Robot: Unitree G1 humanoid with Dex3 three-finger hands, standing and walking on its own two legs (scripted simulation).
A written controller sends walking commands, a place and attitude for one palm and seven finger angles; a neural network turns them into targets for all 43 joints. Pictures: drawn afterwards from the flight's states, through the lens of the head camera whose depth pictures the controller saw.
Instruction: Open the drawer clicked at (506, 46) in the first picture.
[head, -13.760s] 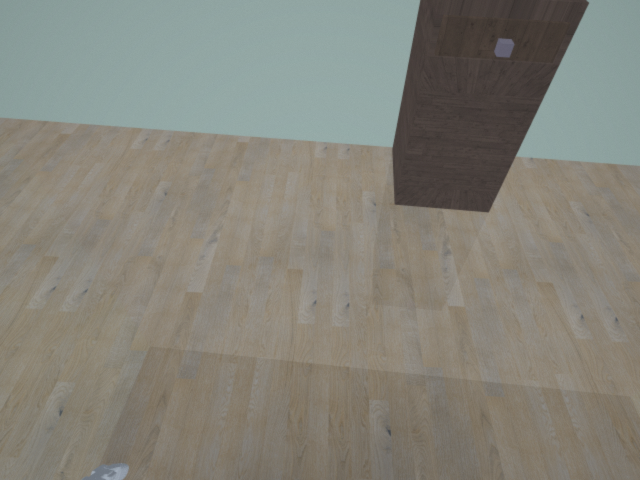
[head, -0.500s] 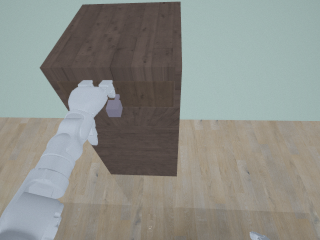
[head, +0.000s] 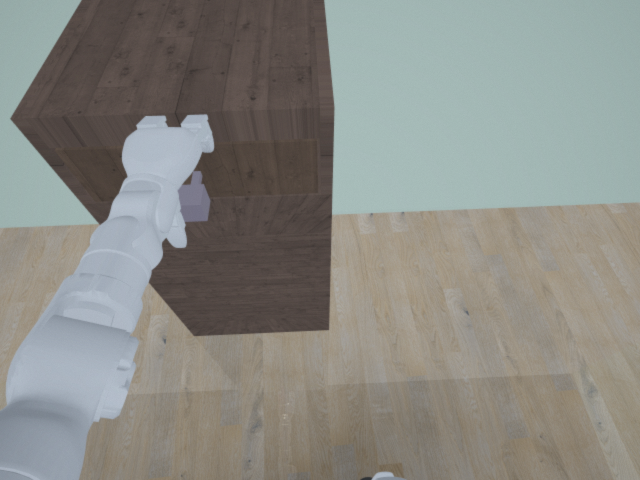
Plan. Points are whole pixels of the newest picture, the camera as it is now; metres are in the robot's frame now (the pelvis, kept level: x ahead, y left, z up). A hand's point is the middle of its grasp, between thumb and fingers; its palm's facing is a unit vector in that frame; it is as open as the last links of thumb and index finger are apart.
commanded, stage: move the hooked fingers above the handle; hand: left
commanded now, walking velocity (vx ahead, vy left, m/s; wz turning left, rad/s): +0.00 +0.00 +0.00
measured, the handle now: (194, 193) +0.53 +0.18 +0.00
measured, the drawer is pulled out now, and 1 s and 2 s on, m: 0.00 0.00 0.00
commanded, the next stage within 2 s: lower the fingers behind the handle in 1.04 s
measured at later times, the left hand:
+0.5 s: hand (169, 188) +0.49 +0.19 +0.06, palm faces -0.04 -0.01 -1.00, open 13.8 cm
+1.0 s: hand (179, 181) +0.49 +0.17 +0.07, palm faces -0.01 -0.03 -1.00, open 13.8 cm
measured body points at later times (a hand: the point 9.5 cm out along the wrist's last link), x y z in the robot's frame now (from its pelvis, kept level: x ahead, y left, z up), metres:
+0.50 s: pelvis -0.01 +0.00 +0.00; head +0.08 -0.01 +0.44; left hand +0.48 +0.19 +0.12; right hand +0.01 -0.27 -0.13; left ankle -0.04 +0.11 -0.72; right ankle +0.01 -0.11 -0.72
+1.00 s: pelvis +0.01 +0.00 +0.00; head +0.08 -0.01 +0.44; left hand +0.49 +0.17 +0.12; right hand +0.05 -0.26 -0.14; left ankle -0.04 +0.11 -0.72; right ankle +0.01 -0.11 -0.72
